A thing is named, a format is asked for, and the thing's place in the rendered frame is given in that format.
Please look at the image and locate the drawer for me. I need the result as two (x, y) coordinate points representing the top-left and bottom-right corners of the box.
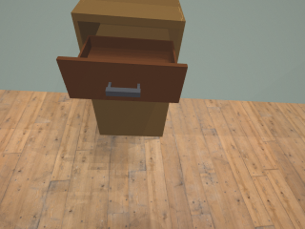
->
(56, 35), (188, 103)

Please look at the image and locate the handle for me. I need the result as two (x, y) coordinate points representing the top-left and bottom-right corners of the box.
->
(105, 82), (141, 97)

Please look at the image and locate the cabinet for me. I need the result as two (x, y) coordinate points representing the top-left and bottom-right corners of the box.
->
(71, 0), (186, 137)

